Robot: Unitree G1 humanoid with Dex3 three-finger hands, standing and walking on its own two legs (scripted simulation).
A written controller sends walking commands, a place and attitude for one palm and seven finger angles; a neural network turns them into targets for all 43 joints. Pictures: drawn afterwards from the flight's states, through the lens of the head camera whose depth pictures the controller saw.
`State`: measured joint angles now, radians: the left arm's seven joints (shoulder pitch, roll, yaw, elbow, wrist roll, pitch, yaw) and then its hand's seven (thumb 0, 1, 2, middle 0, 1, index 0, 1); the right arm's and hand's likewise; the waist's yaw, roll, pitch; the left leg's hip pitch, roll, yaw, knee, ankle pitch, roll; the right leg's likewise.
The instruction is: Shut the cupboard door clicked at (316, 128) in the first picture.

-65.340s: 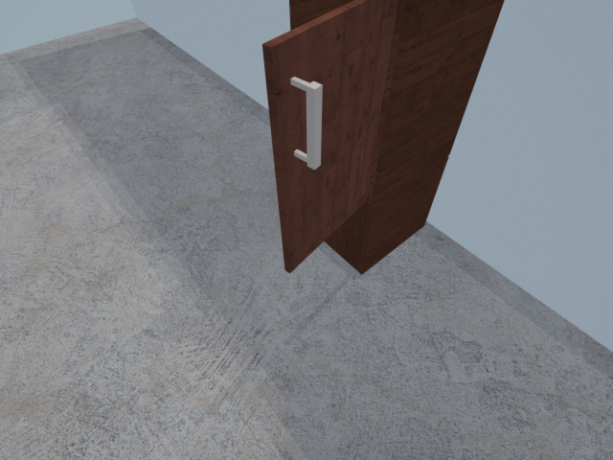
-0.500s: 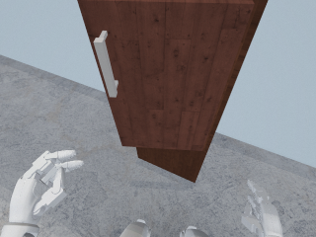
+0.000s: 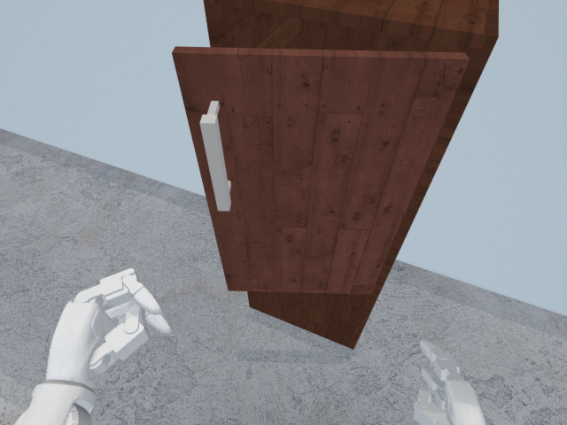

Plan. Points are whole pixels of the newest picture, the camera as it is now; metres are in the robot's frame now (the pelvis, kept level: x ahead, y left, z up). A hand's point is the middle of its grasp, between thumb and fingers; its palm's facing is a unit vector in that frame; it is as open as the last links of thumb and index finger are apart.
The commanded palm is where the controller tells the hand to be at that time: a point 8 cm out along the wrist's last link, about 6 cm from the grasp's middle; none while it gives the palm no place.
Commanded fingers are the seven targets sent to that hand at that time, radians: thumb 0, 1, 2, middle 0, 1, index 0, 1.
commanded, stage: raise the hand and make a fist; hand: left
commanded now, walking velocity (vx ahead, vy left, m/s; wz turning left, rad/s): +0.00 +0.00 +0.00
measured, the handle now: (219, 159) +0.44 +0.14 +0.15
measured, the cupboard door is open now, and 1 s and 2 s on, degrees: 21 21 21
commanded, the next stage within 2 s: bring the fist close to the handle in 0.82 s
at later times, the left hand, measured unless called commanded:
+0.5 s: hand (140, 268) +0.24 +0.18 +0.16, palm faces +0.08 -0.99 -0.07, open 3.1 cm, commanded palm +0.21 +0.22 +0.15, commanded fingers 0.00 0.90 0.90 -1.30 -1.50 -1.30 -1.50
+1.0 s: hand (166, 280) +0.24 +0.15 +0.15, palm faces +0.08 -1.00 -0.05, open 3.1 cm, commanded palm +0.22 +0.20 +0.15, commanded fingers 0.00 0.90 0.90 -1.30 -1.50 -1.30 -1.50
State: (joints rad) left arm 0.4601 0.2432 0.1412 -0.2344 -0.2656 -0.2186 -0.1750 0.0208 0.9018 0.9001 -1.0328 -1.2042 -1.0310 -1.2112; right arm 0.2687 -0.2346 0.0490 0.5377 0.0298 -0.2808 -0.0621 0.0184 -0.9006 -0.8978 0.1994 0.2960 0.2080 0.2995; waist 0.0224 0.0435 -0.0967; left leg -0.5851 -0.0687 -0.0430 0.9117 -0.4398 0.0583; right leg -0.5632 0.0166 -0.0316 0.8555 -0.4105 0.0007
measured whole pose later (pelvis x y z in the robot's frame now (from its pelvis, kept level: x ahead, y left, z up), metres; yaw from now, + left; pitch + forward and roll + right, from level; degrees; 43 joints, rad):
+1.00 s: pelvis +0.01 -0.04 +0.03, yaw +0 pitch +1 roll +0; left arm 0.29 0.25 0.20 -0.19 -0.29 0.00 -0.17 0.02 0.90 0.90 -1.30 -1.49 -1.30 -1.50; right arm 0.25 -0.26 0.05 0.59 0.05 -0.25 -0.08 0.02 -0.90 -0.90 0.20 0.30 0.21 0.30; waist 0.03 0.05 -0.07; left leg -0.34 -0.03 -0.06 0.67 -0.35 0.01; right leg -0.34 0.05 -0.04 0.65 -0.34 -0.04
